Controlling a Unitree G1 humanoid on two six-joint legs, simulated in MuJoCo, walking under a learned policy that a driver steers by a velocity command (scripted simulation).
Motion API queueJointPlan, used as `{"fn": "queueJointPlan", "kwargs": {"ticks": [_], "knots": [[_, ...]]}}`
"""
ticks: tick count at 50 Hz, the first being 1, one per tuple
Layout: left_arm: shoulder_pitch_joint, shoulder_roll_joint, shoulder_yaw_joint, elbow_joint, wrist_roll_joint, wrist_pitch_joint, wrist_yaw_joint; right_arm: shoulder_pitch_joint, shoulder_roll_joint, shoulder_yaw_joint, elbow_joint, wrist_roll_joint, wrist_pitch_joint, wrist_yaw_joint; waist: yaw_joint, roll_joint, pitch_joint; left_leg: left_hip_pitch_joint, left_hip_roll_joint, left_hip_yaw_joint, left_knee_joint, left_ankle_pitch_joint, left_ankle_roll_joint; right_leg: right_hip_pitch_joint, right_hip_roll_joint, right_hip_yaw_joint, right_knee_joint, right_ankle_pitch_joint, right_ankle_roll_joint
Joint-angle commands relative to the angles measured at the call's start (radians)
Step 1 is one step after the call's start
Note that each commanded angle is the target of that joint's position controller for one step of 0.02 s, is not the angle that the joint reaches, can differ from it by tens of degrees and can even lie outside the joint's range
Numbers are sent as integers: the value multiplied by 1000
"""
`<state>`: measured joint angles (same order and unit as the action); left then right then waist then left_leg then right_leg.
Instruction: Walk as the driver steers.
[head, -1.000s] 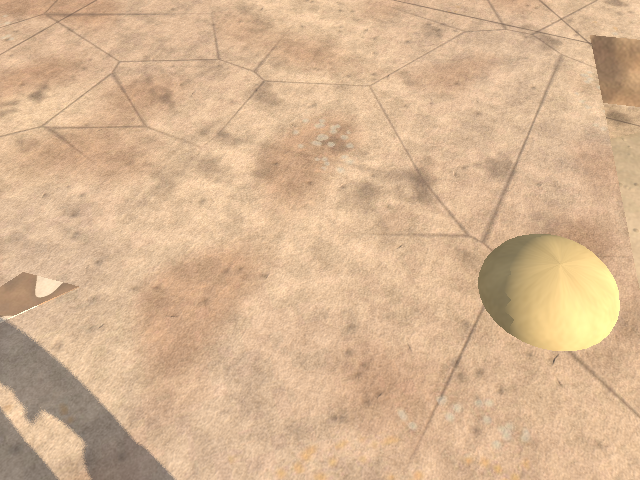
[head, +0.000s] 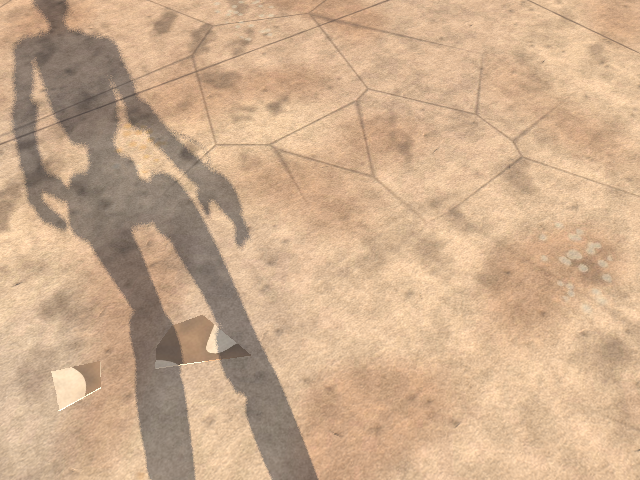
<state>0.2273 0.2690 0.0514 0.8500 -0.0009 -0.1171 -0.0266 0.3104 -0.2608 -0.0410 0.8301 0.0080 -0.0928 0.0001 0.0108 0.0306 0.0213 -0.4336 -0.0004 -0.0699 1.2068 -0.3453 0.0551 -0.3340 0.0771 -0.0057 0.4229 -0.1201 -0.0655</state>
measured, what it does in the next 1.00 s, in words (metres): walks ahead, turning right: left foot, then right foot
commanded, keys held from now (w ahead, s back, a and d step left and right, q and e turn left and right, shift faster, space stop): w+e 0.76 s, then w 0.04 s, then w+q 0.20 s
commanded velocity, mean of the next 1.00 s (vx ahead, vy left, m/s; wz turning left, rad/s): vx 0.50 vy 0.00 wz -0.38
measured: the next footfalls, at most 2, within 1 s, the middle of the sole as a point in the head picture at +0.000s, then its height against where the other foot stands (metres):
left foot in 0.32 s outside the picture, level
right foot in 0.82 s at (447, 464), level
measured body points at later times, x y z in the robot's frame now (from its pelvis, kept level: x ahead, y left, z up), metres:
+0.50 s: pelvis +0.26 +0.04 +0.01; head +0.28 +0.05 +0.46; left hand +0.43 +0.28 -0.11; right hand +0.29 -0.25 -0.09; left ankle +0.29 +0.14 -0.74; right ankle +0.22 -0.11 -0.65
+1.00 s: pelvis +0.48 -0.12 +0.00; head +0.50 -0.14 +0.45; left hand +0.72 +0.05 -0.10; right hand +0.43 -0.40 -0.12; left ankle +0.53 +0.05 -0.64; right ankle +0.48 -0.19 -0.74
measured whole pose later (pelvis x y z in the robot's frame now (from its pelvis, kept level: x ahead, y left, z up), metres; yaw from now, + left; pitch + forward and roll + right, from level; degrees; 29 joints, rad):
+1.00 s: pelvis +0.48 -0.12 +0.00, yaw -27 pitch +1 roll +0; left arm 0.22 0.25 0.05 0.71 0.00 -0.07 -0.04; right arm 0.26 -0.30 -0.05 0.83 0.03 -0.08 0.00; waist -0.01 0.03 0.04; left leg -0.53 0.12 -0.04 1.20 -0.30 0.02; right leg -0.29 0.06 -0.08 0.45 -0.19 -0.09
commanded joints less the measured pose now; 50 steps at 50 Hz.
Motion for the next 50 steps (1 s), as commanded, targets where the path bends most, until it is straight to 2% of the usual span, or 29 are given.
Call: {"fn": "queueJointPlan", "kwargs": {"ticks": [1, 5, 8, 10, 13, 14, 15, 16, 17, 18, 19, 20, 22, 24, 27, 32, 36, 37, 39, 40, 41, 42, 43, 44, 45, 46, 47, 48, 50], "knots": [[-5, 78, 8, -55, -1, -5, -4, 11, -57, -15, -86, -17, -22, -5, -38, -80, -45, -168, 101, -21, -86, 55, -9, 131, -251, 367, -256, 18, -205], [54, 145, 28, -43, -17, 1, 18, -128, -29, 8, -139, -25, -24, -13, -7, -88, -16, -110, 79, 22, -410, 206, -56, 40, -216, 261, -272, 92, -200], [119, 167, 34, -33, -27, 14, 25, -234, -44, 10, -163, -8, -30, -7, 37, -103, -16, -31, 30, 31, -580, 355, -81, 32, -203, 254, -241, 62, -172], [156, 160, 32, -27, -33, 24, 28, -283, -64, 4, -183, 3, -35, -3, 50, -113, -15, -1, 14, 15, -646, 366, -85, 66, -218, 297, -207, 11, -159], [154, 160, 33, -36, -30, 40, 36, -272, -105, -15, -192, 8, -46, 1, 15, -125, -26, 98, 7, 7, -735, 298, -63, 108, -228, 371, -119, -75, -121], [147, 141, 29, -43, -26, 45, 37, -212, -118, -25, -176, 6, -49, -2, -19, -126, -45, 186, 11, 16, -767, 268, -45, 95, -201, 373, -59, -80, -100], [130, 101, 16, -56, -21, 44, 37, -105, -148, -40, -156, -2, -52, -8, -73, -114, -101, 344, 70, -24, -780, 238, -10, 33, -151, 340, 74, -80, -66], [126, 22, -9, -83, -3, 39, 34, 71, -217, -59, -135, -13, -49, -16, -138, 35, -235, 585, 271, -212, -793, 174, 55, -109, -68, 222, 402, -248, -19], [237, -12, -22, -128, -33, 21, 31, 119, -288, -77, -109, -21, -30, -10, -74, 358, -298, 770, 467, -641, -890, -8, 207, -421, 0, 119, 667, -477, 5], [218, 97, 2, -105, -51, 22, 35, 86, -190, -61, -121, -15, -31, -5, -90, 216, -213, 694, 444, -672, -925, -145, 206, -518, -75, 164, 812, -419, 15], [137, 136, 15, -111, -46, 30, 34, 46, -128, -45, -128, -9, -32, -4, -97, 114, -117, 598, 396, -502, -926, -84, 163, -531, -104, 163, 845, -325, 16], [116, 118, 17, -111, -38, 40, 35, -19, -103, -34, -134, -12, -31, 1, -67, 54, -76, 499, 338, -370, -950, 41, 136, -483, -134, 150, 827, -245, 29], [88, 91, 23, -129, -28, 57, 27, -85, -77, -27, -125, -16, -29, 6, -27, 84, -15, 371, 269, -197, -1004, 190, 111, -422, -178, 134, 760, -166, 42], [75, 57, 18, -147, -27, 70, 18, -78, -89, -36, -108, -17, -37, 8, -19, 78, -14, 335, 249, -96, -1033, 320, 119, -400, -183, 109, 746, -110, 53], [16, 44, 16, -188, -22, 75, 13, -52, -122, -50, -79, -16, -39, 2, -24, 38, -5, 355, 263, -4, -1047, 446, 137, -442, -188, 114, 640, -22, 67], [-143, 27, 5, -250, -19, 68, -18, -26, -166, -58, -50, -8, -23, -10, -72, 28, 28, 379, 255, 138, -1048, 439, 107, -388, -175, 40, 365, 171, 49], [-240, 39, 6, -309, -25, 70, -40, 21, -200, -67, -21, 10, -2, -10, -91, 30, 64, 474, 292, 187, -1010, 468, 82, -381, -161, -11, 261, 89, 9], [-246, 47, 10, -320, -25, 71, -45, 22, -209, -70, -18, 13, 5, -11, -83, 35, 61, 495, 297, 204, -979, 545, 73, -358, -147, -32, 243, 42, -8], [-195, 76, 26, -324, -18, 76, -44, 24, -239, -77, -16, 19, 17, -16, -37, 69, 4, 506, 295, 239, -842, 883, 57, -211, -78, -90, 227, -66, -50], [-81, 108, 47, -299, -17, 78, -40, 21, -247, -78, -14, 21, 24, -19, 36, 68, -61, 484, 277, 260, -688, 1008, 44, -47, -31, -109, 182, -65, -81], [87, 155, 77, -249, -18, 80, -23, 39, -221, -64, -8, 19, 24, -21, 119, 32, -150, 348, 243, 276, -480, 959, 19, 239, -10, -81, 125, 11, -118], [223, 247, 97, -217, -17, 87, 3, 74, -128, -28, -32, -25, 13, -12, 130, -179, -263, 38, 172, 277, -130, 304, -19, 574, -253, 246, 142, 112, -182], [203, 284, 88, -233, -14, 76, -1, 163, -73, -2, -44, -3, -16, 7, 56, -314, -445, -252, 9, 103, 167, -260, -47, 779, -485, 783, -45, -81, -360], [201, 198, 66, -229, -4, 66, -10, 37, -187, -34, -47, 42, -34, 16, 122, -126, -387, -327, 56, -20, 223, -200, -31, 695, -471, 709, -103, -111, -297], [148, 173, 55, -219, -1, 57, -12, -47, -183, -33, -79, 60, -36, 16, 102, -116, -231, -352, 89, -2, 184, -119, -18, 537, -434, 525, -107, -42, -251], [74, 141, 44, -215, -4, 48, -14, -59, -160, -29, -70, 43, -29, 6, 49, -44, -146, -301, 139, 0, 102, -33, -22, 376, -386, 397, -123, 51, -210], [17, 99, 34, -215, -1, 39, -16, -46, -159, -36, -58, 25, -15, 0, 11, -67, -104, -248, 165, -9, 41, 22, -27, 276, -339, 301, -149, 102, -188], [-8, 88, 32, -211, 4, 29, -16, 0, -148, -37, -40, 23, 3, 1, -18, -98, -93, -181, 178, -20, 19, 71, -32, 208, -318, 240, -188, 113, -174], [-15, 85, 35, -186, 9, 6, -15, 36, -116, -36, -20, 24, 30, -3, -41, -87, -72, -155, 167, -26, -9, 124, -45, 157, -303, 155, -238, 188, -171]]}}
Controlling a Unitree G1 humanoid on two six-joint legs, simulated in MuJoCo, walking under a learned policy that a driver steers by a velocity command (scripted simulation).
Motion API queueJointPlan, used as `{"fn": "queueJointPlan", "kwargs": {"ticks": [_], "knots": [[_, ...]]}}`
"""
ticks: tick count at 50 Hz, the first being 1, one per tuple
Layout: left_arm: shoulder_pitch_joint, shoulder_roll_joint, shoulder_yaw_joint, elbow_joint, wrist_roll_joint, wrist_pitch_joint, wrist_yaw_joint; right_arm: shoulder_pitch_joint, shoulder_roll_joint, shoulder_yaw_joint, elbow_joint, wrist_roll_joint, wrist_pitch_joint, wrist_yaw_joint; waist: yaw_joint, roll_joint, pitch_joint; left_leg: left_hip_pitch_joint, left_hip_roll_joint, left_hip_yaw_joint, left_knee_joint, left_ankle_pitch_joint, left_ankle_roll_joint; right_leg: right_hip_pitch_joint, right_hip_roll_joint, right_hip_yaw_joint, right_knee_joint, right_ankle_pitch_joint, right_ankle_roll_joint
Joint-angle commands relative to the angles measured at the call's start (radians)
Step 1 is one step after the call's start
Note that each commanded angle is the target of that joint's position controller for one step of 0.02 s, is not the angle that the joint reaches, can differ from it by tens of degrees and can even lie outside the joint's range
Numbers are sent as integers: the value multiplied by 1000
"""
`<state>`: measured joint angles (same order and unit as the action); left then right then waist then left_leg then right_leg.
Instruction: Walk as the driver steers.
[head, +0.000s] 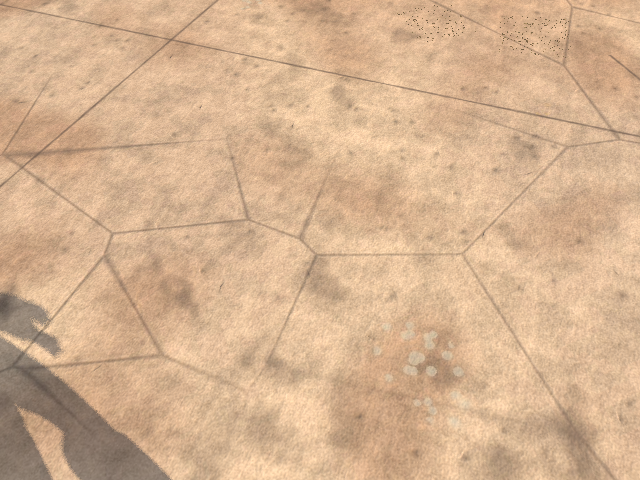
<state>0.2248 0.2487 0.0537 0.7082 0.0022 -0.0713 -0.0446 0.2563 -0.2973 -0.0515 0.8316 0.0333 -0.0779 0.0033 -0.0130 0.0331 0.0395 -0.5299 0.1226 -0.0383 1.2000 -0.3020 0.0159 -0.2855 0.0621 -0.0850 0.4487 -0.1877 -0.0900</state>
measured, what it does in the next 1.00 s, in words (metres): walks ahead, turning left: left foot, then right foot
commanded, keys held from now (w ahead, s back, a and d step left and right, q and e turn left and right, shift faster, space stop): w+q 0.88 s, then w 0.12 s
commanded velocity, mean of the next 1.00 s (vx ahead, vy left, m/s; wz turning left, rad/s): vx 0.50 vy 0.00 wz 0.47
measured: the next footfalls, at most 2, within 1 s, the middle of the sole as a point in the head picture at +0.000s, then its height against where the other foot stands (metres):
left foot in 0.42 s outside the picture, level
right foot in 0.88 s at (304, 378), level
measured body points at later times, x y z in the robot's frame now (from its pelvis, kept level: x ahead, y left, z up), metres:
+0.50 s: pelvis +0.27 +0.08 -0.02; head +0.31 +0.09 +0.43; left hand +0.28 +0.36 -0.14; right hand +0.49 -0.14 -0.11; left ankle +0.33 +0.16 -0.74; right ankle +0.13 -0.09 -0.63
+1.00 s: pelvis +0.55 +0.12 -0.01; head +0.57 +0.13 +0.44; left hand +0.56 +0.43 -0.09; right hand +0.77 -0.07 -0.12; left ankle +0.40 +0.18 -0.65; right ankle +0.66 +0.06 -0.74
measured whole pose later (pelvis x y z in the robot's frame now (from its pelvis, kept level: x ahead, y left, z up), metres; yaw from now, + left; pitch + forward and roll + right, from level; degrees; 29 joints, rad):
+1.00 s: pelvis +0.55 +0.12 -0.01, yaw +33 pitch +2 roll -1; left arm 0.16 0.26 0.06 0.71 0.01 -0.11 -0.02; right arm 0.33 -0.29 -0.06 0.71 0.02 -0.03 -0.01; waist -0.01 0.04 0.00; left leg -0.39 -0.06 -0.12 1.17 -0.42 0.03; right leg -0.36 0.04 0.00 0.51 -0.18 -0.03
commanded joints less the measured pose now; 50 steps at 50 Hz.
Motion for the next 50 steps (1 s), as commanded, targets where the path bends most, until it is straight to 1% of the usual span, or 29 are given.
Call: {"fn": "queueJointPlan", "kwargs": {"ticks": [1, 4, 9, 13, 15, 18, 19, 20, 21, 22, 23, 24, 25, 26, 27, 30, 32, 35, 38, 40, 42, 43, 44, 45, 46, 47, 48, 49, 50], "knots": [[-6, 111, 36, -30, 11, -46, 7, 76, -71, -27, -24, 0, 22, -9, -17, -79, -68, -84, 37, -71, -27, 115, -12, 100, -284, 192, -279, 290, -139], [30, 112, 40, 7, 17, -49, 25, 9, -55, -29, -43, -4, 23, -11, 4, -78, -25, -184, 8, -109, -147, 248, -24, 147, -271, 99, -299, 347, -112], [49, 130, 41, 44, 10, -42, 46, -108, -23, -17, -76, -11, 12, 14, 50, -76, 22, -199, -20, -48, -411, 441, -9, 227, -270, -7, -331, 333, -64], [111, 149, 49, 88, 0, -18, 55, -213, -2, -4, -139, -13, 10, 41, 93, -62, 65, -275, -27, 12, -520, 378, 19, 380, -323, -47, -288, 420, -63], [115, 162, 52, 97, -6, 0, 61, -244, -1, -3, -174, -12, 9, 58, 92, -66, 67, -277, -42, 58, -550, 294, 39, 434, -342, -69, -235, 521, -58], [80, 207, 61, 87, -12, 20, 76, -173, -41, -24, -195, -9, 17, 67, 24, -129, -25, -76, -137, 157, -551, 147, 97, 440, -338, -113, -45, 986, -27], [66, 222, 63, 83, -13, 26, 80, -74, -77, -42, -181, -7, 21, 65, -34, -142, -83, 60, -173, 170, -557, 116, 124, 412, -329, -120, 97, 1075, -16], [39, 225, 61, 76, -20, 27, 83, 81, -134, -73, -148, -8, 22, 52, -126, -117, -163, 303, -203, 149, -644, 183, 165, 309, -290, -137, 313, 998, 14], [60, 176, 41, 57, -2, 12, 81, 206, -225, -102, -126, -11, 33, 27, -163, 25, -252, 601, -45, -109, -677, 213, 231, 51, -223, -134, 635, 551, 56], [143, 45, 0, 8, 10, -24, 60, 149, -289, -106, -158, -13, 22, 24, -36, 242, -357, 915, 208, -722, -802, 137, 455, -382, 22, 20, 1007, -370, 119], [42, 139, 16, -5, -21, -69, 37, 183, -203, -83, -159, -20, 16, 27, -118, 110, -421, 942, 210, -767, -889, 68, 435, -489, -28, 222, 1048, -356, 88], [-33, 159, 19, -36, -51, -84, 30, 145, -149, -70, -161, -22, 9, 27, -107, 54, -277, 828, 173, -601, -892, 98, 377, -528, -78, 212, 983, -278, 64], [-47, 143, 15, -36, -36, -88, 35, 75, -123, -61, -170, -16, 5, 30, -47, -58, -165, 654, 123, -475, -899, 202, 332, -493, -123, 196, 867, -213, 61], [-49, 155, 24, -27, -8, -79, 43, 14, -85, -49, -186, -15, 4, 28, -14, -67, -124, 539, 84, -390, -912, 292, 306, -432, -155, 186, 773, -177, 71], [-27, 156, 29, -25, 2, -65, 42, -15, -77, -43, -205, -24, 5, 23, 15, -45, -99, 451, 57, -349, -938, 344, 301, -373, -168, 184, 739, -151, 82], [-16, 123, 24, -34, 15, -33, 48, -13, -114, -53, -207, -23, 1, 8, 38, -19, -74, 319, 22, -273, -971, 469, 303, -327, -165, 147, 605, -90, 136], [-93, 101, 14, -59, 17, -27, 52, 8, -139, -59, -199, -19, 5, -4, 16, 0, -52, 268, -16, -220, -972, 464, 277, -320, -145, 128, 454, 25, 161], [-205, 78, 2, -82, 10, -32, 45, 49, -141, -60, -185, -11, 18, -14, -35, 44, -54, 248, -64, -192, -937, 360, 220, -248, -92, 119, 217, 222, 164], [-274, 100, 8, -106, -6, -43, 33, 95, -145, -61, -168, -6, 26, -16, -65, 65, -57, 300, -36, -268, -894, 273, 203, -218, -61, 137, 111, 253, 154], [-277, 128, 20, -111, -8, -54, 24, 104, -136, -60, -164, -4, 32, -19, -56, 75, -61, 367, -9, -340, -839, 231, 192, -206, -55, 161, 57, 201, 132], [-225, 152, 34, -101, -11, -66, 22, 83, -135, -62, -170, -7, 36, -23, -18, 107, -66, 396, 6, -394, -782, 245, 175, -138, -53, 162, 29, 124, 99], [-144, 166, 46, -81, -9, -72, 26, 61, -118, -56, -179, -9, 37, -22, 30, 110, -94, 383, -24, -385, -718, 287, 153, -27, -51, 145, -16, 134, 73], [-25, 204, 61, -65, 7, -77, 33, 48, -71, -39, -195, -16, 34, -18, 89, 73, -193, 316, -74, -334, -539, 285, 118, 186, -142, 215, -2, 125, 21], [119, 283, 79, -48, 29, -75, 40, 137, -7, -18, -213, -15, 27, -19, 92, -124, -351, 55, -194, -198, -211, 49, 47, 544, -362, 524, -12, 33, -105], [177, 276, 83, -6, 9, -63, 28, 215, -27, -11, -216, 3, 21, -21, 72, -374, -393, -187, -212, -146, 14, -295, 17, 652, -489, 898, -121, -230, -203], [135, 186, 60, -20, -8, -58, 27, 171, -113, -30, -192, 9, 22, -20, 91, -233, -253, -265, -155, -174, 105, -226, 10, 546, -456, 838, -160, -384, -172], [92, 148, 47, -24, -5, -47, 29, 78, -128, -34, -204, -2, 25, -19, 97, -147, -146, -269, -123, -134, 120, -146, 7, 422, -411, 686, -165, -330, -133], [50, 131, 37, -22, 2, -40, 29, 21, -115, -32, -220, -16, 24, -16, 79, -99, -71, -247, -99, -113, 77, -91, 8, 296, -366, 577, -188, -213, -121], [26, 112, 28, -16, 7, -38, 29, -3, -101, -35, -227, -23, 22, -12, 57, -100, -36, -215, -71, -111, 21, -51, 10, 219, -329, 500, -211, -119, -114]]}}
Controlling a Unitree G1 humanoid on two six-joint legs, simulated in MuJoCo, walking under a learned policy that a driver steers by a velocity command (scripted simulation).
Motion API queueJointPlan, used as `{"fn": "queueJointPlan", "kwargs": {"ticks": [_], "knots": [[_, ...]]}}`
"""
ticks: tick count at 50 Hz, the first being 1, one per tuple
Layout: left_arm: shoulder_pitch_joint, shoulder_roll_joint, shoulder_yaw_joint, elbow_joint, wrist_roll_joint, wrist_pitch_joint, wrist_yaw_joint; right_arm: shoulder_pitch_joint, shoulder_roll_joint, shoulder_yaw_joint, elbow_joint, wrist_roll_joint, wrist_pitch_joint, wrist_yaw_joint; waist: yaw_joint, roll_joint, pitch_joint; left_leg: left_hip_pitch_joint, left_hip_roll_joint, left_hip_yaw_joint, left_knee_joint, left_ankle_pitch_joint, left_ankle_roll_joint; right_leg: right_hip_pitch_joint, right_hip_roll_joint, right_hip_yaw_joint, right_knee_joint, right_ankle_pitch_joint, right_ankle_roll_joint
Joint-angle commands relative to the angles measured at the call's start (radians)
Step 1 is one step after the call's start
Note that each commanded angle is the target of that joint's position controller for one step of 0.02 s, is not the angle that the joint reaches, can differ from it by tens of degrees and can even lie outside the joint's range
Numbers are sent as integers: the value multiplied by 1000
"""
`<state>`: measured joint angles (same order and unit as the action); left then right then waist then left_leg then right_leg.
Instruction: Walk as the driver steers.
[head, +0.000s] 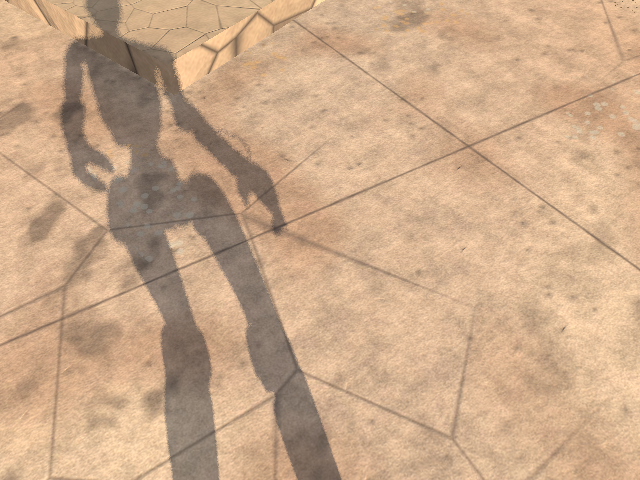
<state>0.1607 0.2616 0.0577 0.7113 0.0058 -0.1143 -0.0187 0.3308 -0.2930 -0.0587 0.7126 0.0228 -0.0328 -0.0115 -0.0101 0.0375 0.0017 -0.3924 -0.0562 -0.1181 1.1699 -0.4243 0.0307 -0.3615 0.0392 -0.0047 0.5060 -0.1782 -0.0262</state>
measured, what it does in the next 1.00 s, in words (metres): walks ahead, turning right: left foot, then right foot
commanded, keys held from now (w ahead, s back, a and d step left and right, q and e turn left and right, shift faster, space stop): w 0.06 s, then w+e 0.86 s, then w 0.02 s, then w+q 0.06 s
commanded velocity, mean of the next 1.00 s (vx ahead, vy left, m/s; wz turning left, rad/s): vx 0.50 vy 0.00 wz -0.32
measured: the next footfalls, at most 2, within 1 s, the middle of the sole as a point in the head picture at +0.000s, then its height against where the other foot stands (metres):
left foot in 0.34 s outside the picture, level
right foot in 0.84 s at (426, 456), level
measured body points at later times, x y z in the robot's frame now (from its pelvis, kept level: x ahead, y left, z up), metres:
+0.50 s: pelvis +0.25 +0.04 +0.01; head +0.27 +0.05 +0.46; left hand +0.35 +0.32 -0.12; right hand +0.37 -0.23 -0.08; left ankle +0.28 +0.15 -0.73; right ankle +0.18 -0.10 -0.64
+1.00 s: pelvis +0.48 -0.08 +0.00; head +0.51 -0.11 +0.45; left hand +0.72 +0.11 -0.10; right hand +0.48 -0.39 -0.11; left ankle +0.50 +0.10 -0.64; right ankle +0.50 -0.16 -0.73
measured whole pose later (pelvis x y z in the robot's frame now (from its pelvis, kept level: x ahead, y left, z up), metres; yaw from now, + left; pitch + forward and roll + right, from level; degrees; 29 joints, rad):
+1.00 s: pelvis +0.48 -0.08 +0.00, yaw -25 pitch +1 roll +0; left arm 0.23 0.28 0.06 0.69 -0.01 -0.04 -0.04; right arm 0.20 -0.30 -0.06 0.75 0.01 -0.10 0.00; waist 0.00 0.02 0.06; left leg -0.48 0.09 -0.03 1.18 -0.35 -0.01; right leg -0.35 0.08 -0.01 0.50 -0.18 -0.10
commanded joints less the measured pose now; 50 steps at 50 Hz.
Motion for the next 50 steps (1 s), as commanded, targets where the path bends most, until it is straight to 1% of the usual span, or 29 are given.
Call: {"fn": "queueJointPlan", "kwargs": {"ticks": [1, 3, 5, 8, 11, 13, 15, 16, 17, 18, 19, 20, 21, 22, 23, 24, 28, 32, 38, 40, 41, 42, 43, 44, 45, 46, 47, 48, 50], "knots": [[79, 93, 20, -14, 7, 3, 3, -66, -85, -24, -107, -7, -23, 8, 32, -126, 10, -306, 124, -20, 11, 91, -4, 243, -278, 361, -290, -66, -172], [87, 100, 22, 6, -3, -3, 1, -56, -51, -15, -102, -7, -21, 13, 19, -143, 3, -279, 136, 17, -68, 111, -11, 214, -260, 286, -320, 38, -190], [105, 136, 29, 25, -14, -2, 1, -115, -30, -3, -124, -23, -29, 14, 24, -126, 11, -282, 152, 53, -195, 163, -25, 202, -257, 252, -341, 138, -214], [127, 170, 35, 42, -27, 14, 6, -213, -5, 13, -142, -23, -49, 22, 53, -115, 16, -199, 131, 83, -426, 309, -41, 174, -219, 180, -338, 186, -196], [190, 191, 39, 67, -37, 27, 8, -293, -23, 9, -156, -10, -60, 32, 83, -124, 17, -116, 89, 95, -564, 395, -57, 181, -224, 183, -310, 173, -181], [215, 195, 40, 78, -42, 37, 11, -320, -44, 1, -169, -4, -68, 38, 80, -134, 18, -76, 79, 82, -627, 383, -46, 210, -246, 225, -276, 133, -164], [207, 201, 41, 81, -43, 47, 17, -273, -70, -13, -159, -2, -76, 38, 33, -141, 1, 37, 71, 85, -699, 368, -21, 211, -250, 249, -215, 117, -134], [208, 186, 36, 81, -38, 48, 19, -197, -95, -28, -135, -7, -77, 32, -8, -133, -37, 167, 63, 96, -726, 353, -1, 185, -219, 233, -138, 170, -111], [199, 143, 21, 72, -27, 45, 18, -75, -140, -48, -114, -20, -79, 21, -71, -104, -120, 363, 138, 38, -720, 350, 39, 105, -158, 187, 44, 161, -74], [200, 57, -8, 38, 6, 39, 19, 96, -222, -67, -97, -37, -70, 8, -128, 82, -278, 629, 362, -186, -698, 373, 98, -86, -70, 98, 385, -146, -24], [305, 40, -14, 15, -38, 25, 21, 117, -245, -71, -77, -44, -59, 17, -73, 346, -347, 751, 510, -578, -829, 121, 235, -363, -7, 90, 639, -426, 1], [265, 143, 12, 35, -55, 27, 25, 75, -155, -50, -80, -30, -60, 22, -87, 184, -226, 656, 468, -536, -870, -1, 216, -441, -66, 141, 749, -365, 6], [192, 164, 22, 23, -53, 31, 22, 30, -106, -34, -81, -22, -62, 23, -82, 126, -127, 556, 424, -379, -878, 35, 182, -460, -95, 130, 758, -274, 3], [169, 145, 22, 25, -45, 40, 23, -32, -78, -24, -79, -27, -64, 27, -49, 66, -76, 452, 378, -276, -907, 135, 164, -418, -125, 119, 734, -202, 12], [152, 134, 25, 20, -35, 49, 22, -76, -53, -18, -73, -30, -67, 29, -25, 74, -33, 379, 346, -197, -936, 217, 159, -396, -147, 119, 691, -155, 18], [158, 115, 25, 18, -36, 59, 18, -100, -50, -19, -66, -35, -72, 28, -2, 87, -12, 320, 328, -129, -965, 277, 151, -351, -163, 118, 672, -123, 22], [103, 70, 17, -18, -30, 82, 11, -105, -80, -37, -29, -34, -88, 18, 15, 38, 18, 280, 333, 26, -1019, 468, 170, -367, -170, 112, 578, -20, 46], [-2, 51, 5, -54, -27, 79, -13, -90, -121, -50, 2, -31, -78, 5, -14, 21, 41, 294, 314, 164, -1031, 490, 147, -333, -161, 71, 347, 168, 39], [-148, 77, 8, -131, -27, 82, -42, -32, -178, -71, 51, -1, -51, 1, -48, 16, 83, 421, 355, 259, -969, 552, 100, -299, -129, -14, 164, 100, -28], [-105, 108, 25, -138, -22, 87, -44, -39, -210, -80, 54, 7, -38, -2, -7, 46, 32, 453, 351, 296, -833, 868, 77, -183, -65, -76, 149, -5, -69], [2, 139, 46, -115, -24, 90, -40, -51, -218, -81, 52, 13, -28, -4, 60, 44, -31, 436, 328, 327, -673, 1008, 58, -35, -15, -111, 115, -10, -97], [174, 201, 81, -65, -27, 95, -28, -42, -194, -70, 49, 10, -25, -8, 141, 16, -122, 326, 284, 353, -443, 990, 23, 226, 32, -106, 73, 36, -135], [292, 304, 110, -43, -35, 105, -5, -6, -111, -39, 24, -35, -32, -8, 150, -187, -204, 33, 217, 356, -91, 425, -31, 515, -168, 209, 57, 103, -209], [231, 364, 106, -83, -35, 89, -10, 39, -34, -7, -34, -37, -63, 3, 55, -349, -355, -314, 15, 155, 204, -183, -74, 747, -367, 804, -145, -178, -409], [239, 268, 80, -93, -30, 74, -21, -83, -139, -27, -41, 2, -93, 15, 134, -171, -335, -418, 68, 17, 246, -128, -49, 720, -369, 795, -233, -242, -355], [213, 226, 66, -83, -24, 61, -21, -142, -147, -28, -61, 22, -106, 19, 119, -144, -201, -457, 103, 34, 199, -41, -24, 607, -338, 659, -229, -194, -315], [148, 192, 54, -86, -23, 56, -20, -133, -131, -24, -44, 5, -108, 10, 67, -51, -122, -403, 153, 38, 111, 41, -20, 451, -299, 533, -224, -79, -279], [84, 142, 39, -94, -17, 54, -15, -110, -135, -29, -21, -16, -100, 5, 28, -59, -90, -325, 192, 40, 29, 95, -25, 337, -266, 425, -228, 40, -254], [45, 118, 28, -100, 0, 46, -9, -59, -122, -30, 6, -18, -72, 11, -7, -99, -80, -226, 214, 51, -15, 153, -38, 223, -237, 337, -270, 186, -249]]}}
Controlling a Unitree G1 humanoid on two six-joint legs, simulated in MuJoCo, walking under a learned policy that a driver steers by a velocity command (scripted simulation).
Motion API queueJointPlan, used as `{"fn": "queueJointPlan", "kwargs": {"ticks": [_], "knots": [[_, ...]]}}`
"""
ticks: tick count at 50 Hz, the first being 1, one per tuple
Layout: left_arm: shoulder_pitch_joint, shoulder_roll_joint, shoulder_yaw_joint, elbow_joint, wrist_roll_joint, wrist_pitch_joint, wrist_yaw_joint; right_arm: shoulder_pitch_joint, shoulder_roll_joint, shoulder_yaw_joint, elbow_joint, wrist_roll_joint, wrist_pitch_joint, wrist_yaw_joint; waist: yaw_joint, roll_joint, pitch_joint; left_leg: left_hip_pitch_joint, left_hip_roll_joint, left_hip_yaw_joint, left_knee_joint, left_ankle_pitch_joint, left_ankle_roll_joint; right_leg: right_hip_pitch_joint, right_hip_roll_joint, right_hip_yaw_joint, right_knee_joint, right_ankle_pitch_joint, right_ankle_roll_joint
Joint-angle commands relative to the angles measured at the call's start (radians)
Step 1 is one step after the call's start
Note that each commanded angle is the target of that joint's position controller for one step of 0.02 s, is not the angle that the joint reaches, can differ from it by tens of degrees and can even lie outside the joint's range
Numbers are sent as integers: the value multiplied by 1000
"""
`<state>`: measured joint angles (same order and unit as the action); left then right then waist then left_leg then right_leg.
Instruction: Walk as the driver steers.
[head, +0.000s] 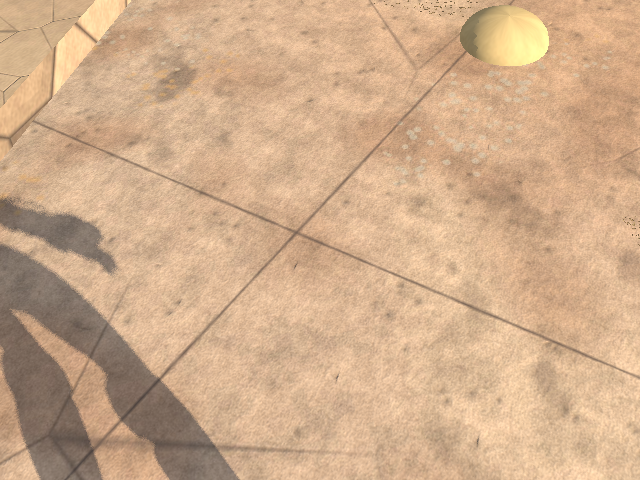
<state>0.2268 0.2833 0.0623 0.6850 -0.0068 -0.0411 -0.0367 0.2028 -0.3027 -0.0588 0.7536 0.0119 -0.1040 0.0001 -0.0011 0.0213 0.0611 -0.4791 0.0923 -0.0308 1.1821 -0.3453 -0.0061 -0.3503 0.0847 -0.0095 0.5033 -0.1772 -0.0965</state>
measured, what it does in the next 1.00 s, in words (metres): walks ahead, turning left: left foot, then right foot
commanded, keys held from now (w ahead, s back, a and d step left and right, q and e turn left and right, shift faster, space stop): w+q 0.80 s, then w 0.20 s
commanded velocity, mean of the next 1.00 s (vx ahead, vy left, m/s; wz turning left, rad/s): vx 0.50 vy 0.00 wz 0.35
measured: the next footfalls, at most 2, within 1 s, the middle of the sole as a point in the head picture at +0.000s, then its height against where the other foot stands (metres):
left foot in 0.42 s outside the picture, level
right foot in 0.88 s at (327, 354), level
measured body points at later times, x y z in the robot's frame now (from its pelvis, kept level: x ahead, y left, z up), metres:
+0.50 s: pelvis +0.29 +0.07 -0.01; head +0.33 +0.08 +0.44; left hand +0.31 +0.36 -0.13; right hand +0.51 -0.16 -0.11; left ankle +0.36 +0.16 -0.73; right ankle +0.13 -0.08 -0.64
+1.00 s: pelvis +0.59 +0.09 +0.00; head +0.61 +0.09 +0.45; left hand +0.61 +0.40 -0.09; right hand +0.78 -0.12 -0.12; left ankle +0.44 +0.17 -0.65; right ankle +0.68 +0.02 -0.73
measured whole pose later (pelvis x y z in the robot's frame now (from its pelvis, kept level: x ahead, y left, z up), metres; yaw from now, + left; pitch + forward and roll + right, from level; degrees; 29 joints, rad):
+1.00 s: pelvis +0.59 +0.09 +0.00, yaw +26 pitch +2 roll -1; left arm 0.19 0.27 0.05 0.72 0.01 -0.11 -0.02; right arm 0.33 -0.30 -0.05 0.73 0.02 -0.04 -0.01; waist -0.01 0.04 0.00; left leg -0.39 -0.05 -0.11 1.16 -0.42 0.03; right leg -0.36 0.04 0.01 0.51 -0.18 -0.02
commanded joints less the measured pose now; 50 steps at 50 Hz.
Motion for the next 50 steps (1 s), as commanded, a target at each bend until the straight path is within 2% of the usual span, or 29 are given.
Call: {"fn": "queueJointPlan", "kwargs": {"ticks": [1, 4, 9, 15, 16, 18, 19, 20, 21, 22, 23, 24, 25, 26, 27, 29, 31, 35, 37, 39, 42, 43, 44, 45, 46, 47, 48, 49, 50], "knots": [[-13, 104, 23, -62, 12, -35, 11, 79, -98, -27, -25, -7, 12, -1, -21, -78, -135, -127, 65, -26, -48, 97, -10, 186, -278, 293, -283, 248, -180], [29, 125, 26, -20, 14, -50, 20, 9, -71, -17, -38, -6, 31, -5, 1, -63, -80, -201, 70, -24, -168, 238, -29, 184, -269, 187, -328, 320, -163], [56, 132, 22, 24, 17, -53, 32, -99, -46, -6, -54, 8, 21, 17, 55, -70, -25, -201, 27, -9, -442, 505, -8, 238, -248, 53, -376, 248, -91], [112, 144, 29, 89, 9, -31, 39, -205, -28, 6, -114, 11, 14, 57, 98, -53, 30, -287, -22, 13, -596, 422, 39, 457, -323, -12, -323, 369, -78], [110, 149, 31, 93, 6, -24, 42, -208, -28, 6, -124, 10, 13, 65, 92, -58, 25, -283, -33, 30, -606, 373, 52, 488, -333, -21, -291, 448, -71], [85, 176, 38, 86, 3, -10, 54, -165, -49, -4, -133, 5, 17, 72, 53, -94, -29, -183, -87, 92, -607, 263, 86, 514, -331, -54, -175, 783, -46], [77, 191, 42, 82, 2, -2, 62, -106, -74, -17, -126, 3, 22, 70, 18, -118, -80, -92, -125, 123, -596, 210, 107, 518, -324, -68, -76, 965, -33], [60, 196, 41, 77, 2, 6, 70, 19, -116, -39, -102, 3, 25, 64, -54, -113, -151, 80, -162, 136, -624, 221, 137, 472, -301, -95, 97, 1039, -10], [51, 186, 34, 64, 5, 3, 77, 176, -176, -66, -74, 4, 29, 50, -138, -67, -239, 369, -114, 28, -662, 289, 188, 286, -268, -113, 347, 866, 28], [157, 67, -6, 20, 31, -23, 61, 255, -282, -91, -69, 3, 29, 37, -83, 175, -372, 793, 156, -467, -667, 221, 375, -165, -90, -98, 756, 121, 100], [128, 79, -16, 24, 25, -63, 40, 273, -219, -72, -72, 10, 26, 36, -106, 171, -484, 927, 242, -803, -821, 131, 446, -359, 4, 93, 909, -391, 103], [29, 141, 1, -7, -18, -89, 21, 241, -168, -56, -74, 4, 29, 30, -128, 107, -356, 849, 209, -656, -851, 86, 380, -453, -70, 147, 921, -325, 82], [-27, 138, -5, -28, -25, -103, 18, 175, -147, -50, -88, 5, 31, 27, -101, 21, -242, 691, 172, -532, -867, 122, 341, -452, -117, 127, 839, -241, 71], [-49, 133, -1, -30, -3, -106, 23, 110, -127, -42, -103, 5, 35, 26, -58, -45, -154, 532, 133, -445, -889, 213, 317, -411, -149, 109, 736, -197, 78], [-38, 141, 7, -29, 13, -96, 28, 68, -104, -32, -119, -4, 36, 23, -21, -32, -115, 420, 102, -385, -918, 300, 309, -344, -174, 106, 673, -165, 90], [7, 122, 8, -27, 22, -72, 33, 32, -107, -33, -135, -6, 36, 17, 20, 15, -97, 298, 67, -334, -954, 392, 318, -274, -183, 88, 600, -142, 126], [-7, 99, 0, -34, 26, -56, 41, 36, -131, -39, -130, -4, 34, 7, 24, 24, -80, 213, 38, -262, -964, 460, 312, -250, -176, 62, 492, -81, 161], [-165, 57, -18, -69, 22, -60, 39, 90, -153, -47, -106, 9, 46, -11, -43, 52, -70, 157, -34, -194, -934, 366, 242, -159, -118, 45, 169, 207, 182], [-219, 67, -14, -83, 8, -67, 31, 130, -159, -49, -90, 12, 54, -14, -69, 64, -77, 187, -20, -237, -912, 304, 227, -126, -90, 54, 84, 264, 181], [-237, 93, -4, -92, 1, -75, 24, 151, -151, -48, -81, 18, 61, -16, -69, 73, -81, 254, 6, -304, -859, 251, 215, -118, -85, 84, 22, 235, 166], [-168, 125, 15, -74, -1, -89, 16, 136, -136, -46, -80, 9, 67, -19, -23, 109, -90, 328, 45, -370, -766, 256, 187, -47, -94, 82, -23, 149, 114], [-93, 137, 25, -53, 6, -93, 19, 136, -110, -38, -80, 4, 67, -17, 14, 106, -118, 325, 15, -353, -699, 312, 166, 58, -92, 62, -56, 142, 85], [17, 172, 38, -40, 24, -99, 24, 139, -61, -18, -88, -4, 63, -12, 65, 62, -217, 271, -34, -297, -512, 304, 133, 251, -185, 140, -38, 121, 29], [142, 261, 61, -19, 41, -95, 28, 266, 0, 2, -98, 4, 53, -11, 52, -165, -367, -8, -166, -171, -175, 64, 58, 609, -397, 490, -53, 19, -123], [217, 250, 68, 29, 10, -81, 15, 305, -30, 4, -94, 22, 45, -11, 61, -355, -384, -237, -180, -132, 36, -241, 30, 686, -500, 833, -187, -278, -205], [170, 167, 45, 13, -4, -79, 16, 210, -119, -17, -92, 27, 44, -11, 88, -206, -238, -317, -129, -168, 115, -176, 33, 583, -463, 765, -222, -419, -164], [115, 135, 33, 5, 3, -71, 19, 106, -132, -20, -114, 17, 46, -11, 88, -124, -142, -322, -94, -129, 115, -97, 35, 464, -419, 616, -225, -349, -126], [75, 116, 22, 5, 11, -66, 19, 48, -120, -18, -132, 2, 43, -9, 73, -86, -75, -305, -68, -108, 65, -45, 36, 353, -376, 511, -246, -230, -118], [49, 98, 15, 9, 16, -65, 20, 38, -104, -20, -136, -4, 41, -5, 45, -100, -50, -268, -35, -102, 5, 0, 37, 284, -344, 441, -266, -134, -111]]}}
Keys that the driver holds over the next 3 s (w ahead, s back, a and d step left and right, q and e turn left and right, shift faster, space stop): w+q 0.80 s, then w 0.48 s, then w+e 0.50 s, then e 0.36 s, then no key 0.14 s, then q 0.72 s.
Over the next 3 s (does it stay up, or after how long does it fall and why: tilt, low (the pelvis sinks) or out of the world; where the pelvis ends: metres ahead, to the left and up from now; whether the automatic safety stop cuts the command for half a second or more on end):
stays up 1.15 0.40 -0.01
